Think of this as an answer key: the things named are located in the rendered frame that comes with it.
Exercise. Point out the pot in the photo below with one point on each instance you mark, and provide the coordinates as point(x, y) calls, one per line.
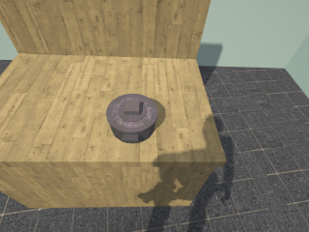
point(133, 138)

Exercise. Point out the table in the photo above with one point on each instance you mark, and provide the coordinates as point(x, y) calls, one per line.
point(57, 149)

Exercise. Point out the lid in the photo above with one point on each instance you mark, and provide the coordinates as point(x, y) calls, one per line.
point(131, 123)

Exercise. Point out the knob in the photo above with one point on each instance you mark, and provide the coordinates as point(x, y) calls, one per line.
point(132, 107)

